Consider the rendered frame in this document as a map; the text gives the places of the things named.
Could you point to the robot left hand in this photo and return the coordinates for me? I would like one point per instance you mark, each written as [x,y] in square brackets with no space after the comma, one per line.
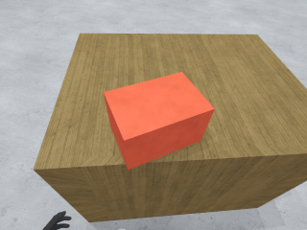
[53,223]

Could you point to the pedestal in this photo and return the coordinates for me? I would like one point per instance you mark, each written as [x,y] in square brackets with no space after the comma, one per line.
[253,150]

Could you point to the carton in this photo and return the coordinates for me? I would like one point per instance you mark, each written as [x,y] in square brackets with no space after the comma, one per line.
[155,117]

